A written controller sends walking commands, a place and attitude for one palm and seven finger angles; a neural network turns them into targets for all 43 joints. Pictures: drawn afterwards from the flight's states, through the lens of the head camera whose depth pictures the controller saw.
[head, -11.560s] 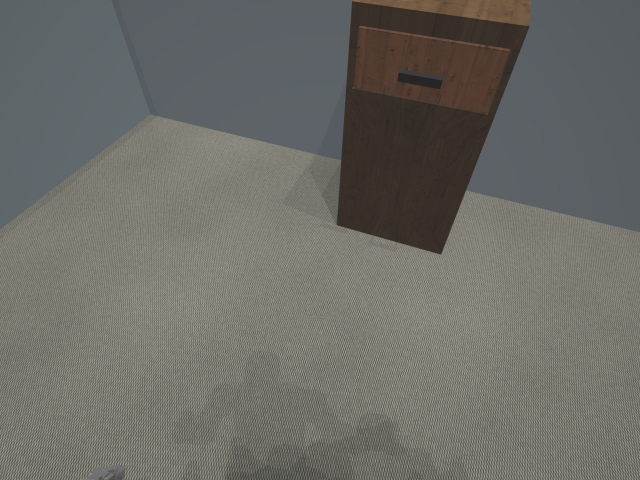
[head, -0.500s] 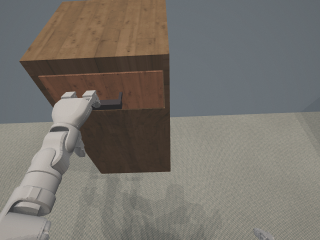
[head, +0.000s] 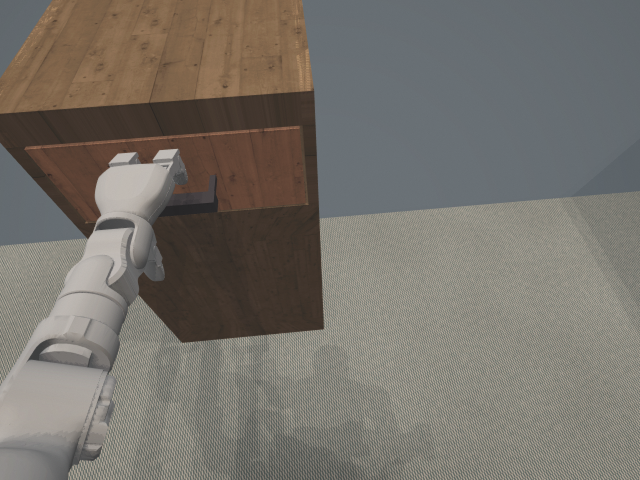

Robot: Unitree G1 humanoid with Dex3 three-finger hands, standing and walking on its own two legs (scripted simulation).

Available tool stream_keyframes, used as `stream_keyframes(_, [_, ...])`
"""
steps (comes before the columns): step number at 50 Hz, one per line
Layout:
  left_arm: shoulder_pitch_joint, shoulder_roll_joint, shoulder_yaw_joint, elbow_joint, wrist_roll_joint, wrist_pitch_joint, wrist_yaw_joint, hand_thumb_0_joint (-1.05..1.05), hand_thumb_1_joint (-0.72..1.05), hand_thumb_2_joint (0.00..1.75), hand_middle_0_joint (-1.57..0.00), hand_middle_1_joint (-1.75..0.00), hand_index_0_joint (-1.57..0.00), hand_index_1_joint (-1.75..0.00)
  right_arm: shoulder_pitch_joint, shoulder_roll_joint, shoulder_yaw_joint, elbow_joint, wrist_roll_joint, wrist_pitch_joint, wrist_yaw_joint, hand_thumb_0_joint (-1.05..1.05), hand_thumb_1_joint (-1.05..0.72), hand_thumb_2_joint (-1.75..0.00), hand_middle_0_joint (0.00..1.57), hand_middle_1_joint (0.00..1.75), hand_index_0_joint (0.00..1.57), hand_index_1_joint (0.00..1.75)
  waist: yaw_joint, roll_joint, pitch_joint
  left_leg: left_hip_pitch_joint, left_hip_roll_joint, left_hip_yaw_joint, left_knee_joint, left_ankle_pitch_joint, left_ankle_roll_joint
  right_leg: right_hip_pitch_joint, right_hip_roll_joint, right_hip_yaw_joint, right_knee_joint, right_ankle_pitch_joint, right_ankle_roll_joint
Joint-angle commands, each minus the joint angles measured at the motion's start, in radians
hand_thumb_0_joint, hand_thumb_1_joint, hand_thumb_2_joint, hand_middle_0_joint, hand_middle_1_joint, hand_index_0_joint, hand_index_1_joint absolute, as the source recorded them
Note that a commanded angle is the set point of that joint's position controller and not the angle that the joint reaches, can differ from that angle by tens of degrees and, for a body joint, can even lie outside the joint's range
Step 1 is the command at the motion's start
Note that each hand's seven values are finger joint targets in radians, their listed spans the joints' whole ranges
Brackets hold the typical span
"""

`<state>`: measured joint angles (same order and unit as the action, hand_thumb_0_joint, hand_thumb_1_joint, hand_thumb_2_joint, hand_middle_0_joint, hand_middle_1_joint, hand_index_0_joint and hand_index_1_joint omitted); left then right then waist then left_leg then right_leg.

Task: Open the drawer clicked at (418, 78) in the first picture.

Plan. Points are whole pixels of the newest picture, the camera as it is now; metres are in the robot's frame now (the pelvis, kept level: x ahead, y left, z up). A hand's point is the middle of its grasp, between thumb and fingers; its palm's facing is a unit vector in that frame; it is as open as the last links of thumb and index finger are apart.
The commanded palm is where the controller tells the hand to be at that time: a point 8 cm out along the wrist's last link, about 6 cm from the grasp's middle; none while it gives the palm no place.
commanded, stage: move the hooked fingers above the handle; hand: left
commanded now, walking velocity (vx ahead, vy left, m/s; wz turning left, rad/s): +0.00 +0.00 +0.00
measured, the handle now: (180, 194) +0.55 +0.25 -0.02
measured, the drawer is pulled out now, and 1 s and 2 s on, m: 0.00 0.00 0.00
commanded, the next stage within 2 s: lower the fingers behind the handle in 1.10 s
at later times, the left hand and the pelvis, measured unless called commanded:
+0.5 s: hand (168, 193) +0.50 +0.23 +0.04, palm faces -0.05 -0.02 -1.00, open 13.9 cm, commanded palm +0.48 +0.24 +0.10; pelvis +0.01 +0.00 -0.01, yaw -1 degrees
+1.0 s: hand (165, 195) +0.49 +0.23 +0.04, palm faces -0.05 -0.02 -1.00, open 13.9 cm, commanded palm +0.48 +0.23 +0.10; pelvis +0.01 +0.00 -0.01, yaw +0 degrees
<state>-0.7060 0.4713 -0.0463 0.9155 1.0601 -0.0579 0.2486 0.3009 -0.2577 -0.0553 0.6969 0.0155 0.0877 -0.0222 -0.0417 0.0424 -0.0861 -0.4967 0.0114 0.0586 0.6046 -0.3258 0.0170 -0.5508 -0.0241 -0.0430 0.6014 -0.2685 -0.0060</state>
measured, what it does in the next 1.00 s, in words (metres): stands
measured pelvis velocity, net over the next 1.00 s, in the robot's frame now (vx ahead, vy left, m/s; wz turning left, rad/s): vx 0.01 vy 0.00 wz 0.00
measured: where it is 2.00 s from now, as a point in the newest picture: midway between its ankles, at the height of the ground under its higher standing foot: outside the picture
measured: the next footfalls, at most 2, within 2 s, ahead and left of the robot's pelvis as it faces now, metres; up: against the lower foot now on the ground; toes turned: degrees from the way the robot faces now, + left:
none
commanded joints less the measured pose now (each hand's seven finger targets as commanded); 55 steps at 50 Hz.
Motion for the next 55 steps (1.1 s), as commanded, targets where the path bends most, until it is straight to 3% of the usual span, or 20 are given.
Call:
stream_keyframes(1, [-0.498, 0.267, 0.077, -0.155, 0.007, 0.007, 0.051, 0.0, -0.5, 0.3, -0.3, -1.2, -0.3, -1.2, 0.086, -0.149, -0.049, -0.077, -0.008, -0.024, -0.007, 0.0, -0.9, -0.9, 0.2, 0.3, 0.2, 0.3, -0.028, -0.007, -0.383, 0.124, -0.036, -0.03, -0.029, 0.366, 0.022, 0.202, 0.049, 0.021, -0.02, 0.301, -0.03])
stream_keyframes(5, [-0.524, 0.274, 0.075, -0.089, 0.007, 0.011, 0.047, 0.0, -0.5, 0.3, -0.3, -1.2, -0.3, -1.2, 0.111, -0.154, -0.049, -0.065, -0.012, -0.021, -0.007, 0.0, -0.9, -0.9, 0.2, 0.3, 0.2, 0.3, -0.046, -0.01, -0.379, 0.105, -0.035, -0.028, -0.014, 0.363, 0.024, 0.185, 0.05, 0.023, -0.018, 0.309, -0.026])
stream_keyframes(7, [-0.55, 0.309, 0.1, -0.084, 0.012, 0.004, 0.046, 0.0, -0.5, 0.3, -0.3, -1.2, -0.3, -1.2, 0.121, -0.158, -0.05, -0.065, -0.015, -0.02, -0.009, 0.0, -0.9, -0.9, 0.2, 0.3, 0.2, 0.3, -0.047, -0.012, -0.412, 0.098, -0.036, -0.031, -0.003, 0.382, 0.025, 0.198, 0.052, 0.025, -0.009, 0.325, -0.027])
stream_keyframes(10, [-0.575, 0.272, 0.07, -0.073, 0.015, -0.004, 0.048, 0.0, -0.5, 0.3, -0.3, -1.2, -0.3, -1.2, 0.148, -0.156, -0.056, -0.056, -0.019, -0.021, -0.004, 0.0, -0.9, -0.9, 0.2, 0.3, 0.2, 0.3, -0.058, 0.016, -0.431, 0.124, -0.03, -0.035, 0.013, 0.413, 0.023, 0.16, 0.055, 0.022, 0.001, 0.33, -0.027])
stream_keyframes(11, [-0.564, 0.309, 0.103, -0.067, 0.014, -0.007, 0.049, 0.0, -0.5, 0.3, -0.3, -1.2, -0.3, -1.2, 0.155, -0.16, -0.057, -0.054, -0.021, -0.02, -0.004, 0.0, -0.9, -0.9, 0.2, 0.3, 0.2, 0.3, -0.051, 0.013, -0.451, 0.118, -0.03, -0.031, 0.022, 0.433, 0.024, 0.175, 0.055, 0.025, 0.007, 0.353, -0.026])
stream_keyframes(16, [-0.601, 0.303, 0.092, -0.025, 0.024, -0.002, 0.059, 0.0, -0.5, 0.3, -0.3, -1.2, -0.3, -1.2, 0.179, -0.165, -0.059, -0.04, -0.026, -0.014, 0.002, 0.0, -0.9, -0.9, 0.2, 0.3, 0.2, 0.3, -0.068, 0.024, -0.429, 0.087, -0.026, -0.036, 0.037, 0.446, 0.021, 0.136, 0.059, 0.02, 0.02, 0.354, -0.026])
stream_keyframes(18, [-0.631, 0.299, 0.085, -0.044, 0.022, -0.005, 0.064, 0.0, -0.5, 0.3, -0.3, -1.2, -0.3, -1.2, 0.191, -0.167, -0.06, -0.039, -0.03, -0.012, 0.005, 0.0, -0.9, -0.9, 0.2, 0.3, 0.2, 0.3, -0.074, 0.04, -0.476, 0.108, -0.024, -0.04, 0.048, 0.486, 0.021, 0.139, 0.06, 0.022, 0.026, 0.375, -0.025])
stream_keyframes(24, [-0.569, 0.333, 0.12, -0.004, 0.023, 0.014, 0.067, 0.0, -0.5, 0.3, -0.3, -1.2, -0.3, -1.2, 0.191, -0.172, -0.058, -0.035, -0.03, -0.003, 0.011, 0.0, -0.9, -0.9, 0.2, 0.3, 0.2, 0.3, -0.057, 0.024, -0.475, 0.079, -0.021, -0.037, 0.046, 0.475, 0.02, 0.152, 0.062, 0.018, 0.029, 0.368, -0.024])
stream_keyframes(26, [-0.593, 0.317, 0.1, -0.004, 0.024, 0.019, 0.067, 0.0, -0.5, 0.3, -0.3, -1.2, -0.3, -1.2, 0.188, -0.173, -0.057, -0.036, -0.027, -0.003, 0.01, 0.0, -0.9, -0.9, 0.2, 0.3, 0.2, 0.3, -0.067, 0.027, -0.431, 0.07, -0.019, -0.035, 0.036, 0.426, 0.021, 0.128, 0.063, 0.017, 0.015, 0.33, -0.024])
stream_keyframes(28, [-0.617, 0.35, 0.122, -0.053, 0.022, 0.005, 0.068, 0.0, -0.5, 0.3, -0.3, -1.2, -0.3, -1.2, 0.192, -0.174, -0.059, -0.038, -0.03, -0.004, 0.007, 0.0, -0.9, -0.9, 0.2, 0.3, 0.2, 0.3, -0.061, 0.035, -0.497, 0.095, -0.019, -0.037, 0.038, 0.46, 0.023, 0.166, 0.06, 0.023, 0.02, 0.361, -0.022])
stream_keyframes(30, [-0.596, 0.373, 0.144, -0.063, 0.024, -0.002, 0.069, 0.0, -0.5, 0.3, -0.3, -1.2, -0.3, -1.2, 0.189, -0.172, -0.058, -0.037, -0.032, -0.003, 0.005, 0.0, -0.9, -0.9, 0.2, 0.3, 0.2, 0.3, -0.05, 0.051, -0.511, 0.104, -0.018, -0.037, 0.041, 0.482, 0.021, 0.172, 0.061, 0.022, 0.026, 0.372, -0.024])
stream_keyframes(31, [-0.577, 0.34, 0.122, -0.05, 0.022, 0.001, 0.068, 0.0, -0.5, 0.3, -0.3, -1.2, -0.3, -1.2, 0.187, -0.168, -0.058, -0.039, -0.031, -0.002, 0.005, 0.0, -0.9, -0.9, 0.2, 0.3, 0.2, 0.3, -0.056, 0.038, -0.488, 0.103, -0.018, -0.036, 0.04, 0.483, 0.022, 0.163, 0.062, 0.019, 0.022, 0.37, -0.023])
stream_keyframes(32, [-0.575, 0.356, 0.142, -0.061, 0.017, -0.005, 0.069, 0.0, -0.5, 0.3, -0.3, -1.2, -0.3, -1.2, 0.186, -0.172, -0.058, -0.036, -0.032, -0.001, 0.005, 0.0, -0.9, -0.9, 0.2, 0.3, 0.2, 0.3, -0.052, 0.03, -0.486, 0.102, -0.015, -0.039, 0.04, 0.504, 0.021, 0.169, 0.061, 0.018, 0.02, 0.379, -0.024])
stream_keyframes(34, [-0.56, 0.32, 0.109, -0.036, 0.015, 0.004, 0.067, 0.0, -0.5, 0.3, -0.3, -1.2, -0.3, -1.2, 0.184, -0.171, -0.058, -0.033, -0.028, 0.0, 0.006, 0.0, -0.9, -0.9, 0.2, 0.3, 0.2, 0.3, -0.061, 0.019, -0.443, 0.09, -0.016, -0.036, 0.034, 0.475, 0.021, 0.151, 0.062, 0.015, 0.013, 0.364, -0.022])
stream_keyframes(41, [-0.607, 0.298, 0.077, -0.041, 0.016, 0.003, 0.058, 0.0, -0.5, 0.3, -0.3, -1.2, -0.3, -1.2, 0.181, -0.168, -0.056, -0.032, -0.023, -0.003, -0.001, 0.0, -0.9, -0.9, 0.2, 0.3, 0.2, 0.3, -0.078, 0.015, -0.426, 0.104, -0.021, -0.041, 0.023, 0.413, 0.024, 0.135, 0.061, 0.016, -0.003, 0.32, -0.023])
stream_keyframes(43, [-0.624, 0.273, 0.059, -0.062, 0.012, -0.009, 0.054, 0.0, -0.5, 0.3, -0.3, -1.2, -0.3, -1.2, 0.184, -0.164, -0.057, -0.033, -0.024, -0.004, 0.001, 0.0, -0.9, -0.9, 0.2, 0.3, 0.2, 0.3, -0.08, 0.051, -0.447, 0.138, -0.019, -0.048, 0.029, 0.441, 0.02, 0.119, 0.061, 0.016, 0.0, 0.317, -0.024])
stream_keyframes(44, [-0.625, 0.25, 0.043, -0.05, 0.011, -0.008, 0.055, 0.0, -0.5, 0.3, -0.3, -1.2, -0.3, -1.2, 0.18, -0.162, -0.058, -0.031, -0.024, -0.005, 0.001, 0.0, -0.9, -0.9, 0.2, 0.3, 0.2, 0.3, -0.089, 0.043, -0.421, 0.141, -0.017, -0.049, 0.029, 0.431, 0.02, 0.097, 0.062, 0.013, -0.004, 0.303, -0.024])
stream_keyframes(50, [-0.637, 0.26, 0.053, -0.013, 0.019, 0.009, 0.076, 0.0, -0.5, 0.3, -0.3, -1.2, -0.3, -1.2, 0.175, -0.163, -0.051, -0.032, -0.027, -0.007, 0.003, 0.0, -0.9, -0.9, 0.2, 0.3, 0.2, 0.3, -0.084, 0.046, -0.411, 0.117, -0.021, -0.049, 0.031, 0.414, 0.016, 0.088, 0.062, 0.01, 0.004, 0.292, -0.026])
stream_keyframes(53, [-0.639, 0.316, 0.099, -0.025, 0.024, 0.019, 0.085, 0.0, -0.5, 0.3, -0.3, -1.2, -0.3, -1.2, 0.176, -0.166, -0.049, -0.037, -0.031, -0.007, 0.004, 0.0, -0.9, -0.9, 0.2, 0.3, 0.2, 0.3, -0.067, 0.042, -0.482, 0.115, -0.023, -0.044, 0.04, 0.458, 0.018, 0.141, 0.059, 0.016, 0.021, 0.345, -0.025])
stream_keyframes(55, [-0.606, 0.327, 0.108, 0.002, 0.027, 0.033, 0.083, 0.0, -0.5, 0.3, -0.3, -1.2, -0.3, -1.2, 0.167, -0.166, -0.047, -0.038, -0.029, -0.003, 0.003, 0.0, -0.9, -0.9, 0.2, 0.3, 0.2, 0.3, -0.06, 0.031, -0.46, 0.092, -0.024, -0.038, 0.039, 0.457, 0.016, 0.151, 0.059, 0.014, 0.023, 0.356, -0.024])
